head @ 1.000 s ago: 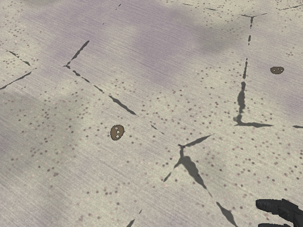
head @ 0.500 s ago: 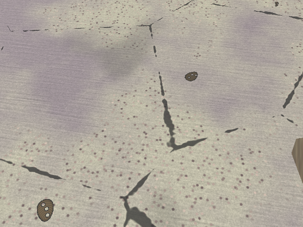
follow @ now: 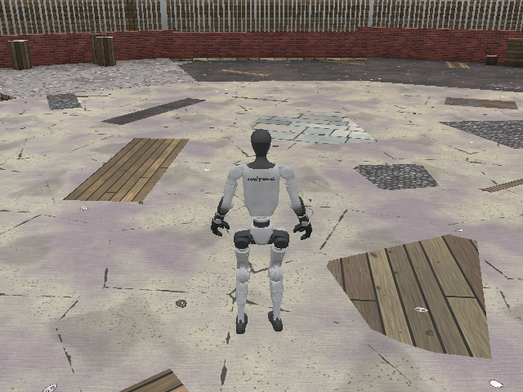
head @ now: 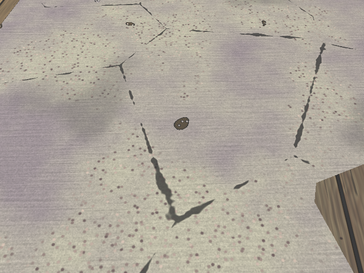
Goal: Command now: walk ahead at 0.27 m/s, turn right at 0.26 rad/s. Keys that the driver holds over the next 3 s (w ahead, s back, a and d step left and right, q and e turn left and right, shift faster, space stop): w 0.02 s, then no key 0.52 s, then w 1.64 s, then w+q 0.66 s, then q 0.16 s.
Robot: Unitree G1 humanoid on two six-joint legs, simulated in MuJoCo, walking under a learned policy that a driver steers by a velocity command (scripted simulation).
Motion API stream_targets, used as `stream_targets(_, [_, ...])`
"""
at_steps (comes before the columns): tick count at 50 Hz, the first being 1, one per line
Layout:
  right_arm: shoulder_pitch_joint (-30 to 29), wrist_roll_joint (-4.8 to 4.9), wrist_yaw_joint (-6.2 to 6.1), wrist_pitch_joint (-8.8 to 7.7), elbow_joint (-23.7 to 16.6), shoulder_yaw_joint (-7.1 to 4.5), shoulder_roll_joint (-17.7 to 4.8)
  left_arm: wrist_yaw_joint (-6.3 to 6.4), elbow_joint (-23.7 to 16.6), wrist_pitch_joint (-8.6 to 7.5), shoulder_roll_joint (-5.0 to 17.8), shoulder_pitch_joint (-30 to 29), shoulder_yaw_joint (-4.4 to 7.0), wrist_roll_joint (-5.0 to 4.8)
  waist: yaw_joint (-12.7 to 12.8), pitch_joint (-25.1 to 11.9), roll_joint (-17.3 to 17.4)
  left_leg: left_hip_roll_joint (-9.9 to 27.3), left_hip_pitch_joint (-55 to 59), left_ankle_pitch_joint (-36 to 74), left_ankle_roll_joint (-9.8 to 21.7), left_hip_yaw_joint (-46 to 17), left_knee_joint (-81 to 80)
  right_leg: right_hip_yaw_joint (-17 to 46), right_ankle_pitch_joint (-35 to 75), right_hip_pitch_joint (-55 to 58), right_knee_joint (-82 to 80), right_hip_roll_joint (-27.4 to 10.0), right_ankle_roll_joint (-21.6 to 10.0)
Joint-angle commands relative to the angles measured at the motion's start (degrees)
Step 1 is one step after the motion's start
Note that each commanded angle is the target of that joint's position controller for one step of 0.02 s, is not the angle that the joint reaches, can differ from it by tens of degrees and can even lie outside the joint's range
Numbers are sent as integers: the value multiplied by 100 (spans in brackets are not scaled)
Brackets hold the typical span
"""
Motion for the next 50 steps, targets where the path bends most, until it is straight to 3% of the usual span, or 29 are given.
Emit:
stream_targets(1, [712, -145, 19, -226, -227, -185, -810, -4, -234, -133, 72, 181, -52, 29, -199, -399, 418, 1427, 1656, -724, 718, -1430, -1465, 467, -2243, -910, 1034, -405, -158])
stream_targets(2, [862, -276, 85, -226, -71, -365, -1436, -1, -593, -252, 341, -114, 28, -74, -139, 261, 1715, 2171, 1476, -1304, 1505, -3377, -2179, -207, -2267, -2179, 1706, 7, -35])
stream_targets(3, [573, -206, 75, -281, -200, -303, -1082, 36, -513, -324, 803, -300, 163, -55, -172, 590, 1077, 2138, 1272, -1206, 1660, -3316, -2131, 165, -1848, -2301, 2282, -358, 48])
stream_targets(4, [357, -115, 38, -298, -234, -225, -799, 21, -383, -318, 889, -216, 216, -30, -71, 562, 788, 1854, 1289, -535, 1454, -2624, -1952, 157, -1429, -2204, 2428, -425, 123])
stream_targets(6, [141, -9, -6, -260, -255, -131, -554, 2, -210, -236, 598, -43, 170, 57, 7, 346, 766, 1466, 1403, 912, 1196, -1724, -1840, -111, -926, -1852, 2344, -667, 372])
stream_targets(7, [95, -37, -33, -244, -234, -75, -432, -24, -153, -227, 398, -49, 127, 64, 30, 226, 762, 1252, 1238, 1904, 1124, -1208, -1767, -307, -650, -1397, 2143, -750, 466])
stream_targets(10, [260, -35, -44, -159, -112, -114, -563, -81, -185, -238, -18, -360, -18, 12, -155, -87, 914, 859, 1095, 3460, 1031, -327, -1441, -830, -313, -268, 980, -716, 579])
stream_targets(12, [512, 9, -23, -88, -9, -157, -720, -93, -213, -217, 92, -482, 14, -30, -275, -180, 986, 966, 1270, 3569, 1110, -415, -1306, -941, -219, 36, 472, -644, 546])
stream_targets(14, [433, 89, -11, -39, 12, -142, -698, -95, -161, -195, 152, -384, 44, -44, -177, -145, 945, 1025, 1285, 3239, 1093, -526, -1180, -988, 234, 439, -323, -616, 410])
stream_targets(16, [557, 98, 10, -65, 109, -97, -589, -56, -131, -196, 323, -281, 87, 45, -77, -161, 693, 885, 1019, 2618, 758, -527, -1042, -679, 1481, 1334, -1160, -812, 170])
stream_targets(17, [574, -56, 28, -138, 82, -36, -425, 14, -155, -189, 620, -103, 149, 90, -78, -484, 285, 659, 729, 2096, 489, -317, -761, -157, 3123, 2078, -857, -1359, -4])
stream_targets(18, [1083, -108, 59, -196, 155, 2, -284, 52, -59, -144, 745, -102, 174, 87, -401, -818, -428, 356, 369, 1235, 245, -72, -822, -20, 3665, 2676, -265, -1572, -395])
stream_targets(19, [836, -115, 48, -177, 178, 55, -235, 24, -21, -92, 337, -238, 110, 12, -218, -833, -586, 275, 579, 861, 90, 92, -901, -118, 2951, 2385, -185, -1414, -474])
stream_targets(20, [619, -69, 54, -142, 176, 6, -461, -17, -48, -71, 227, -309, 80, 16, -81, -469, -337, 213, 430, 795, 69, 153, -791, -196, 2614, 2117, -222, -1235, -393])
stream_targets(21, [501, -30, 37, -97, 175, 5, -442, -32, -5, -73, 255, -297, 78, 63, -69, -376, -264, 204, 428, 906, 84, 196, -697, -208, 2631, 1984, -176, -1175, -324])
stream_targets(27, [557, -37, -69, 127, 282, -3, -467, -99, 237, -213, 289, -389, 75, 15, -157, -382, -284, 252, 928, 1369, 32, 146, -548, -187, 3275, 1609, -92, -1211, -339])
stream_targets(30, [528, -5, -96, 212, 362, -1, -367, -87, 471, -173, 498, -164, 163, -81, -94, -247, -477, -71, 561, -528, 81, 482, -241, 67, 399, 1523, -412, -1225, -531])
stream_targets(32, [254, 45, -80, 155, 242, 21, -247, -70, 590, -190, 696, 178, 212, -99, 97, 156, -806, -174, -153, -1128, 181, 517, 310, 1189, -1930, 1379, -1204, -1766, -933])
stream_targets(34, [78, 131, -56, 8, 157, 1, -258, -46, 691, -293, 765, 364, 216, -64, 126, 472, -1051, -107, -435, -1338, 431, 328, 682, 2091, -2779, 1123, -1770, -2237, -1199])
stream_targets(35, [155, 147, -28, -73, 188, -20, -287, -34, 672, -349, 741, 234, 206, -51, 35, 486, -1096, -16, -317, -1389, 584, 225, 715, 2116, -2779, 948, -1824, -2306, -1178])
stream_targets(37, [776, 154, 47, -217, 468, -43, -257, -36, 482, -357, 640, -539, 166, -111, -466, 456, -973, 78, 1031, -733, 942, 234, -467, 1279, -2446, -10, -1716, -1934, -782])
stream_targets(38, [1244, 102, 54, -250, 710, -102, -415, -34, 347, -345, 426, -971, 115, -113, -703, 473, -534, 278, 1943, -514, 1043, -171, -1026, 458, -1908, -799, -1001, -1429, -407])
stream_targets(39, [1856, 86, 51, -298, 900, -241, -910, -31, 111, -425, -25, -1392, -6, -125, -878, 463, 780, 1150, 2398, -1419, 1364, -1649, -1835, -856, -1158, -1484, 745, -590, 111])
stream_targets(40, [1741, 41, 86, -330, 819, -312, -1248, -22, -58, -560, 235, -1460, 45, -183, -829, 832, 1566, 2076, 2670, -833, 1800, -3132, -2331, -984, -1704, -2456, 1594, -500, 214])
stream_targets(41, [1576, 0, 48, -352, 732, -232, -914, -46, 61, -646, 493, -1261, 132, -192, -693, 942, 1038, 2119, 2917, -179, 1850, -3012, -2183, -662, -1862, -2928, 2306, -802, 187])
stream_targets(44, [1517, 62, 74, -335, 711, -101, -481, -166, 306, -679, 361, -877, 128, -127, -468, 649, 449, 1653, 3558, 1418, 1353, -1790, -2113, -743, -844, -3344, 2748, -1154, 12])
stream_targets(45, [1524, 57, 73, -300, 726, -95, -537, -231, 277, -680, 203, -901, 84, -132, -418, 623, 714, 1620, 3242, 1926, 1324, -1460, -2155, -819, -550, -3026, 2497, -1226, 42])
stream_targets(47, [1480, 46, 52, -224, 713, -54, -423, -345, 217, -681, 2, -1142, -3, -118, -458, 679, 618, 1246, 2729, 2234, 1220, -780, -2312, -1096, 62, -2447, 1804, -1120, 158])
stream_targets(50, [1571, 33, -13, -217, 716, -87, -646, -419, 36, -676, -141, -1695, -93, -130, -562, 826, 595, 1025, 1887, 1971, 1158, -328, -2628, -1347, 947, -1402, 584, -866, 200])
Next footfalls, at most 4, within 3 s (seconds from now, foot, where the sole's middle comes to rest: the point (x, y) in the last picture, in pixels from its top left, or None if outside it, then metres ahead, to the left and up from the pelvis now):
0.32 right None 0.15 -0.12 -0.77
1.16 right None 0.45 -0.14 -0.77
1.70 left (164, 211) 0.74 0.10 -0.77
2.24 right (220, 153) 1.04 -0.14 -0.77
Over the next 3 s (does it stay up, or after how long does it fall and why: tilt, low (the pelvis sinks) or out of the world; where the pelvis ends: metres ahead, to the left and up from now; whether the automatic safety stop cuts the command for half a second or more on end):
stays up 1.25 0.05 0.01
